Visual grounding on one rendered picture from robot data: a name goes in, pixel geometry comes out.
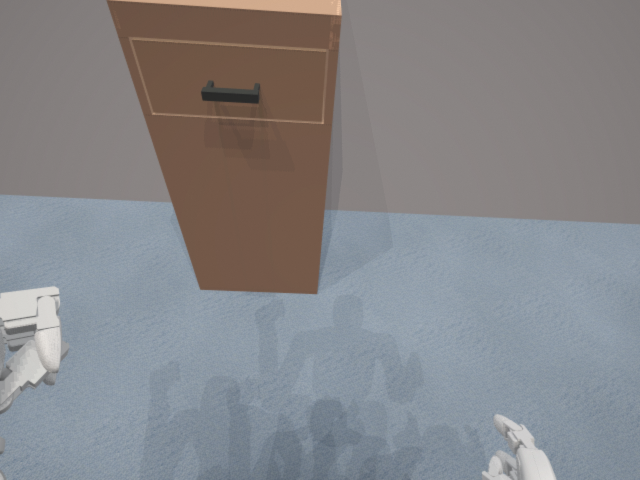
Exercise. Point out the drawer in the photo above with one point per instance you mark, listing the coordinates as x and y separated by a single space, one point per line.
175 71

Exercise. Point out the cabinet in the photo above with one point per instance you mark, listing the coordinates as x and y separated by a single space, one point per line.
249 193

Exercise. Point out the robot right hand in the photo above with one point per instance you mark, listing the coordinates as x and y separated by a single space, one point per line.
530 463

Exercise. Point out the robot left hand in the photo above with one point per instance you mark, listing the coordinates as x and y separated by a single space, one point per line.
29 325

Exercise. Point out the handle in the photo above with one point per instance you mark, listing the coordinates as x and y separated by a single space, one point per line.
210 93

